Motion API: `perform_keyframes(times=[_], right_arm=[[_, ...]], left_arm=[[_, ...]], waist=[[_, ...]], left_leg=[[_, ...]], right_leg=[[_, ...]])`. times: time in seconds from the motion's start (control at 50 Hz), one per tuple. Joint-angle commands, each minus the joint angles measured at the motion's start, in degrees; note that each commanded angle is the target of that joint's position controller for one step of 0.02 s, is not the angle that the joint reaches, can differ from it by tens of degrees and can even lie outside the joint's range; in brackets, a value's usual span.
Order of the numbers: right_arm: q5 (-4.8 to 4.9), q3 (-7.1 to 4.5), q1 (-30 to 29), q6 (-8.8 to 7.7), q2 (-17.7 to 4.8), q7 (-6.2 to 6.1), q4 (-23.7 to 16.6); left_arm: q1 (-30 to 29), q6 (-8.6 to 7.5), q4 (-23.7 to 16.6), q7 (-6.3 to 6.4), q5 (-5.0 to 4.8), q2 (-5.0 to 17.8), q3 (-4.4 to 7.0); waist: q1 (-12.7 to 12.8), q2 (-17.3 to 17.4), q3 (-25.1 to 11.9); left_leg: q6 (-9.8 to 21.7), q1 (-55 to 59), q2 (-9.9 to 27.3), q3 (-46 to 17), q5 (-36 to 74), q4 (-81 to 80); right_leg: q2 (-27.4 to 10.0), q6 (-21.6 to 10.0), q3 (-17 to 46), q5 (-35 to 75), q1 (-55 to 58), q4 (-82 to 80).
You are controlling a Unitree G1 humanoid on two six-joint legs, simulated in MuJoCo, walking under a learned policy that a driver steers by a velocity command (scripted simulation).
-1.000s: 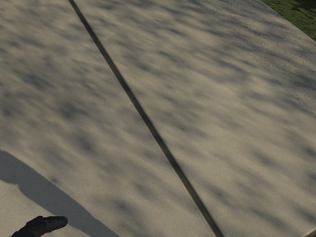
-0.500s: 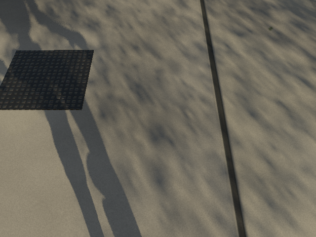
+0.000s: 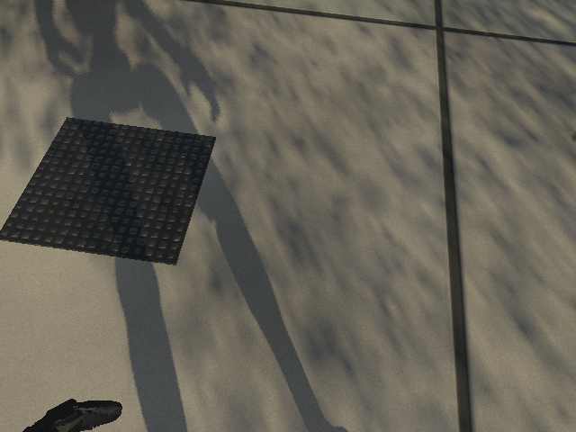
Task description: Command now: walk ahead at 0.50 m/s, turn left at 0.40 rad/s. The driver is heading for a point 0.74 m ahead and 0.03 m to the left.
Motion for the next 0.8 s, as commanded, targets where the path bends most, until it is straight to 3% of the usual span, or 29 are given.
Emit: perform_keyframes(times=[0.02,0.1,0.12,0.14,0.16,0.18,0.2,0.22,0.24,0.26,0.28,0.34,0.38,0.44,0.5,0.56,0.6,0.62,0.64,0.66,0.68,0.7,0.72,0.74,0.76,0.78,0.8], right_arm=[[0.35,-2.47,1.92,-0.79,-8.98,-0.40,-1.42],[0.03,-2.60,2.35,0.04,-9.05,-0.47,0.20],[0.01,-2.27,1.60,0.19,-8.28,-0.40,0.08],[-0.51,-1.38,1.30,0.22,-6.32,-0.29,-0.55],[0.13,-0.27,7.56,-0.30,-3.33,-0.29,-1.05],[0.48,0.13,9.47,-0.81,-3.48,-0.38,-0.55],[1.16,-0.97,4.06,-1.07,-8.18,-0.25,-1.07],[1.04,-1.01,-1.52,-1.18,-8.67,-0.22,-2.38],[0.16,-0.90,-4.94,-1.44,-8.03,-0.08,-3.37],[-0.48,-1.09,-5.40,-1.49,-7.35,0.02,-3.35],[-0.41,-0.95,-4.27,-1.41,-6.22,0.18,-2.89],[-0.59,-0.23,-4.63,-1.11,-3.62,0.26,-2.81],[-0.94,0.28,-8.32,-1.38,-2.74,0.33,-3.82],[-0.71,0.85,-13.98,-2.03,-1.59,0.95,-4.77],[-0.09,0.94,-19.12,-2.47,-1.63,1.72,-5.98],[0.14,0.67,-22.20,-2.80,-2.55,2.58,-7.32],[0.02,0.10,-20.28,-2.97,-4.02,2.85,-7.03],[-0.24,-0.66,-15.90,-3.00,-5.36,2.70,-5.86],[-0.49,-2.00,-7.79,-2.89,-7.90,2.24,-3.36],[-1.17,-3.19,2.86,-2.60,-11.95,1.55,-1.43],[-1.07,-3.97,5.16,-2.27,-16.28,1.67,-0.17],[-0.22,-2.58,5.61,-2.07,-10.28,1.68,-0.22],[-0.19,-1.75,1.51,-2.15,-8.46,1.52,-0.46],[-0.55,-1.36,-2.02,-2.17,-7.49,1.50,-0.76],[-0.95,-0.96,-4.71,-2.24,-6.18,1.69,-0.84],[-1.57,-0.60,-6.12,-2.48,-5.23,1.76,-0.92],[-1.49,-0.72,-6.78,-2.74,-5.31,1.84,-0.69]], left_arm=[[-5.64,-1.29,-4.71,-0.79,-0.57,4.15,0.77],[-2.46,-1.85,-4.58,-1.05,-0.48,6.30,1.80],[2.40,-2.03,-3.23,-0.73,-0.18,7.43,2.58],[9.93,-2.26,-2.08,-0.46,0.47,9.52,3.37],[17.95,-2.03,-0.76,-0.28,1.19,14.35,4.79],[22.07,-1.42,1.63,-1.00,-0.57,12.04,4.57],[19.80,-1.17,1.30,-0.98,-1.68,8.26,3.33],[16.16,-0.67,0.51,-0.69,-1.08,6.85,2.76],[13.44,-0.34,0.46,-0.59,-0.43,5.88,2.27],[11.90,-0.45,0.36,-0.47,0.10,4.61,1.77],[11.23,-0.54,0.40,-0.42,0.37,4.12,1.52],[12.17,-0.98,1.54,-0.23,-0.59,5.38,1.81],[13.15,-0.83,2.32,0.06,-0.84,6.94,2.24],[15.25,-0.26,3.55,0.36,-1.30,7.87,2.36],[19.02,0.36,5.41,0.50,-1.68,8.43,2.39],[20.88,1.39,6.89,0.75,-1.88,8.93,2.57],[20.48,2.03,7.29,1.08,-1.89,9.93,2.91],[19.42,2.30,7.20,1.26,-1.98,10.38,2.98],[19.16,2.47,6.96,1.39,-1.75,9.45,2.55],[18.80,2.27,5.24,1.56,-0.32,6.72,1.28],[26.17,1.04,4.20,1.10,-0.37,-0.29,-0.87],[22.73,-0.03,5.06,0.71,-1.60,5.77,0.44],[17.11,-0.74,3.17,0.38,-2.81,8.42,1.30],[14.02,-0.98,2.57,0.51,-2.50,7.78,1.17],[12.72,-0.86,2.36,0.60,-1.51,7.28,1.35],[13.84,-0.36,2.56,0.55,-1.11,6.49,1.42],[15.00,0.17,2.85,0.48,-1.18,5.35,1.21]], waist=[[-0.84,7.19,-0.98],[1.40,9.69,-0.81],[4.07,9.31,-3.25],[7.56,7.42,-10.33],[7.79,-4.26,-20.31],[8.33,-14.37,-22.63],[9.40,-7.42,-14.21],[8.97,-2.95,-8.18],[7.69,-0.62,-3.16],[6.10,-1.04,-1.87],[4.97,-2.24,-1.74],[4.34,-2.92,-1.80],[5.25,-1.67,-1.29],[7.23,-1.33,-0.64],[9.15,-1.27,0.35],[8.96,-1.63,1.30],[6.88,-2.36,-0.09],[3.92,-2.50,-2.83],[0.01,-1.56,-8.22],[-4.08,3.88,-16.98],[-0.10,19.28,-23.96],[-2.74,14.28,-22.69],[-2.28,11.54,-13.62],[-0.75,7.36,-9.27],[0.86,5.94,-5.84],[2.88,6.64,-4.92],[4.00,7.68,-4.76]], left_leg=[[7.66,-4.01,13.69,-8.96,9.08,-4.56],[6.15,3.24,16.78,-12.65,17.46,1.32],[4.98,3.48,14.58,-11.23,25.42,6.49],[3.20,-0.27,11.59,-8.56,25.83,17.69],[-1.46,-18.39,4.20,-2.56,11.64,37.84],[-3.46,-30.62,0.61,-1.76,-18.03,50.37],[-3.09,-36.75,3.78,-3.98,-16.20,54.87],[-2.87,-37.43,6.44,-1.33,-11.83,54.64],[-2.86,-36.89,8.50,0.58,-8.29,50.94],[-2.84,-34.36,10.61,0.86,-5.46,47.15],[-3.05,-31.58,11.44,1.35,-3.91,45.02],[-4.32,-30.83,12.41,3.37,-1.37,38.17],[-5.07,-31.54,12.76,4.15,4.37,30.84],[-5.34,-28.54,11.50,5.70,14.18,19.60],[-5.19,-26.24,9.96,6.71,18.67,13.53],[-3.49,-27.07,9.24,6.38,15.07,9.82],[-1.88,-23.00,8.10,7.15,11.08,8.09],[-0.60,-16.07,6.61,8.65,10.73,6.48],[1.20,-3.87,6.23,9.18,11.84,5.99],[5.04,13.78,16.26,-1.67,13.99,8.78],[14.53,31.37,28.72,-28.15,2.83,3.61],[13.96,29.98,27.99,-32.77,-6.00,-0.89],[11.48,22.72,25.86,-24.27,-4.35,-2.33],[10.16,15.15,23.42,-18.21,1.16,-3.63],[9.68,8.73,21.53,-14.11,6.79,-5.38],[9.52,4.16,20.31,-11.50,10.31,-7.27],[10.14,1.36,20.00,-10.01,12.55,-8.75]], right_leg=[[2.33,-1.07,-2.01,4.47,8.01,-5.15],[3.11,-4.94,-3.07,-5.60,10.69,-8.32],[4.25,-6.60,-4.60,-5.69,17.43,-10.43],[-0.27,-9.68,-0.91,-3.49,30.29,-8.27],[-12.02,-18.24,18.62,-9.38,52.71,-8.21],[-17.93,-21.98,37.57,-24.19,58.69,-17.13],[-17.05,-19.65,35.49,-33.56,53.14,-19.53],[-14.96,-17.63,28.04,-31.67,45.82,-20.37],[-12.61,-17.21,22.37,-25.86,38.25,-22.10],[-10.63,-16.55,18.59,-20.70,33.96,-23.29],[-9.02,-16.19,15.83,-16.75,31.37,-24.48],[-8.08,-17.42,9.85,-7.24,29.24,-26.94],[-7.70,-17.34,6.62,-3.10,29.61,-27.96],[-5.71,-15.58,1.65,-0.47,29.61,-28.15],[-6.60,-15.01,0.81,-0.65,31.48,-27.54],[-9.21,-14.07,1.70,1.88,37.11,-25.07],[-10.03,-12.94,1.51,9.74,39.80,-21.28],[-8.94,-11.95,-0.03,18.62,39.56,-16.02],[-6.25,-10.44,-2.25,22.75,36.40,-6.41],[-3.22,-8.35,-4.41,8.85,24.97,10.59],[7.14,-4.86,-4.90,-31.06,2.52,30.06],[4.86,-5.19,1.50,-36.46,-4.52,36.45],[2.09,-5.76,0.55,-31.67,-7.93,36.95],[-0.39,-5.62,-0.92,-26.56,-6.45,34.52],[-1.77,-5.05,-1.40,-23.49,-4.61,31.14],[-3.03,-4.68,-1.01,-21.20,-1.22,29.59],[-3.33,-4.08,-1.12,-20.58,1.17,28.08]])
